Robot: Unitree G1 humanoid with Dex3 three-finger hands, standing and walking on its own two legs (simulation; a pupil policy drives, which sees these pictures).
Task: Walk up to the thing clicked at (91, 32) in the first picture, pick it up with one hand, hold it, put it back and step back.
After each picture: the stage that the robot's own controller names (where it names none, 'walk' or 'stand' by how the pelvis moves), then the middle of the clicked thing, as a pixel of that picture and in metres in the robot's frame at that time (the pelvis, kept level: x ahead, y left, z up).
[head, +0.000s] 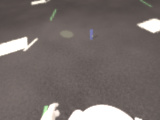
stand; (91, 34) +1.87 +0.09 -0.66
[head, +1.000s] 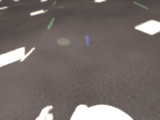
walk; (87, 40) +1.74 +0.29 -0.64
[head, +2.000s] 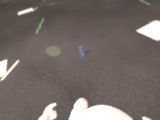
walk; (81, 51) +1.20 +0.34 -0.65
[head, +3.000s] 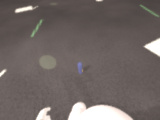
walk; (80, 68) +0.80 +0.27 -0.64
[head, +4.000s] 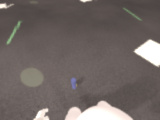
walk; (73, 83) +0.51 +0.22 -0.64
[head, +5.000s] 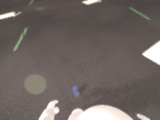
stand; (75, 91) +0.41 +0.24 -0.64
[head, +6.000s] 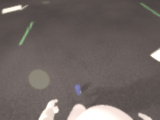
stand; (78, 90) +0.40 +0.21 -0.64
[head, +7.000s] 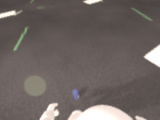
stand; (75, 94) +0.37 +0.22 -0.66
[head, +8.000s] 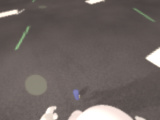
stand; (76, 94) +0.36 +0.21 -0.66
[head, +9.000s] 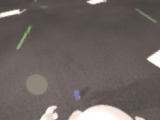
stand; (77, 95) +0.36 +0.20 -0.66
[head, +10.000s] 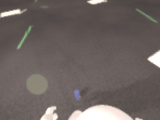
stand; (77, 95) +0.36 +0.20 -0.66
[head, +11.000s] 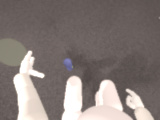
go down; (68, 65) +0.42 +0.23 -0.39
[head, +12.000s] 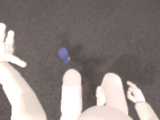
go down; (65, 56) +0.44 +0.26 -0.27
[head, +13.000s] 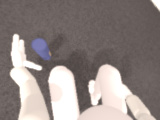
close in; (43, 51) +0.42 +0.30 -0.17
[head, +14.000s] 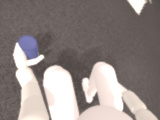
close; (31, 51) +0.41 +0.31 -0.15
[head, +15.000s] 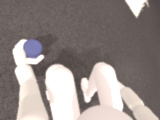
lift; (33, 52) +0.39 +0.30 -0.16
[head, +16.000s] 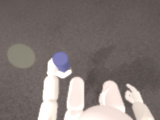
lift; (64, 66) +0.33 +0.21 +0.01
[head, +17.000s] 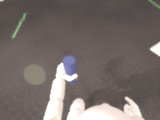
hold; (71, 71) +0.32 +0.17 +0.02
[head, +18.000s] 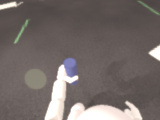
hold; (72, 73) +0.31 +0.16 +0.03
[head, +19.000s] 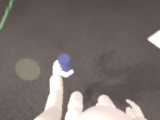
crouch; (67, 67) +0.36 +0.19 -0.02
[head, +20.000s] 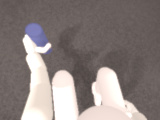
lower; (42, 42) +0.49 +0.28 -0.05
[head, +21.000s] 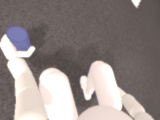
lower; (23, 45) +0.45 +0.32 -0.15
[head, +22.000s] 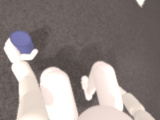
lower; (26, 48) +0.42 +0.32 -0.16
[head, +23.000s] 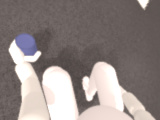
lower; (30, 50) +0.41 +0.31 -0.16
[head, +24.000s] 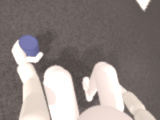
lower; (32, 51) +0.41 +0.31 -0.16
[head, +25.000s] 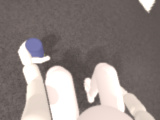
open; (37, 53) +0.40 +0.30 -0.16
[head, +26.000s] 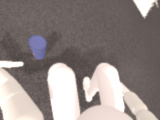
stand; (38, 50) +0.40 +0.29 -0.17
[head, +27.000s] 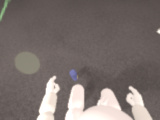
walk; (74, 75) +0.40 +0.22 -0.47
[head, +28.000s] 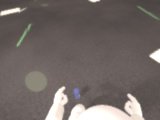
stand; (77, 93) +0.37 +0.20 -0.60
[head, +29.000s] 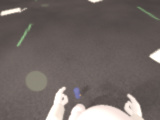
stand; (77, 93) +0.38 +0.20 -0.60
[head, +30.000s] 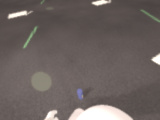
stand; (80, 94) +0.39 +0.18 -0.65
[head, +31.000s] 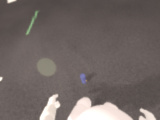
walk; (83, 78) +0.47 +0.18 -0.63
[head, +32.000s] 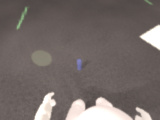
walk; (79, 64) +0.73 +0.19 -0.64
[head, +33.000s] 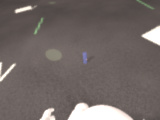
stand; (85, 58) +1.02 +0.24 -0.64
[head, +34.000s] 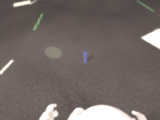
stand; (85, 57) +1.02 +0.18 -0.65
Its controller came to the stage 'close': yes
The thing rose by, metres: 0.68
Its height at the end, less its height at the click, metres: +0.00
